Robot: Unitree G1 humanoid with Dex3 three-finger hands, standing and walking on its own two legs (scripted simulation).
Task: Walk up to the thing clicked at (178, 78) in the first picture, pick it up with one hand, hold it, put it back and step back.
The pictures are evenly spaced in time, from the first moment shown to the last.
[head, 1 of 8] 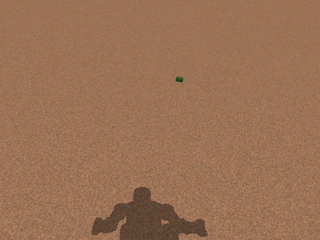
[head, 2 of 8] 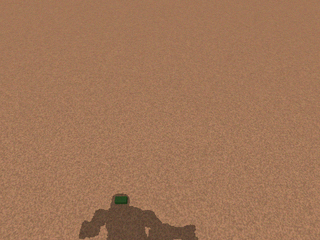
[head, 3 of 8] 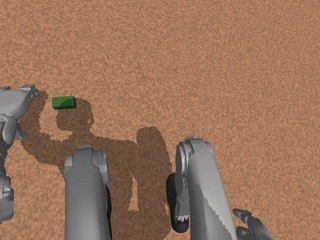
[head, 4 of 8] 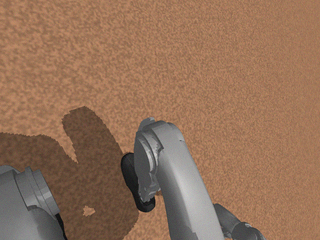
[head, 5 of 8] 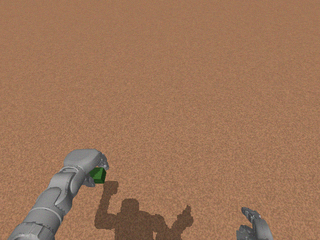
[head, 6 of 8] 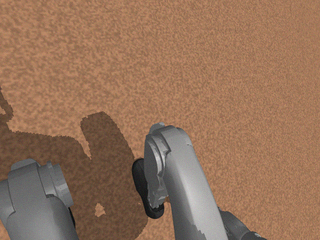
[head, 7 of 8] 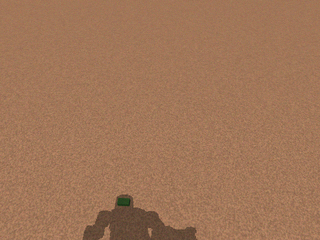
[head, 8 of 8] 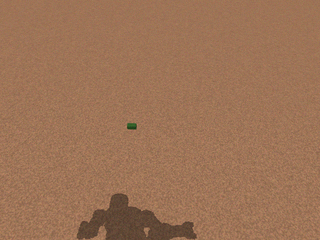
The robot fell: no
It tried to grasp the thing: yes
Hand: left
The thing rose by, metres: 0.69
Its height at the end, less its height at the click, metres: +0.00
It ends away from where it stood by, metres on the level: 0.01
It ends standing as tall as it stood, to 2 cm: yes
